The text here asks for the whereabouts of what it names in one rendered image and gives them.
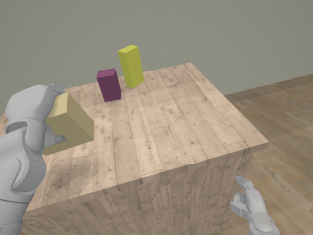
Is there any robot left hand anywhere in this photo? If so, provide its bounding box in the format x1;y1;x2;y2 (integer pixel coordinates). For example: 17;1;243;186
5;82;66;148

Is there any robot right forearm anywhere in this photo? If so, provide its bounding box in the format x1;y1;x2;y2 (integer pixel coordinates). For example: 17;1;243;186
248;212;280;235

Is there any table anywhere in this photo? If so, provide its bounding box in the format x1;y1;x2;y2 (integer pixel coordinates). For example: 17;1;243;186
0;62;269;235

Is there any sponge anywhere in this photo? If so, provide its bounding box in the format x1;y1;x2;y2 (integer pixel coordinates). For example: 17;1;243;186
43;92;94;156

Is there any robot right hand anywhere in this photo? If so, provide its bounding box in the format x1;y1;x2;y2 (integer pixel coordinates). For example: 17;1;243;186
230;175;268;220

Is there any robot left forearm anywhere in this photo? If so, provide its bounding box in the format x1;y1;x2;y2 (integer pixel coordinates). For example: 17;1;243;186
0;117;47;235

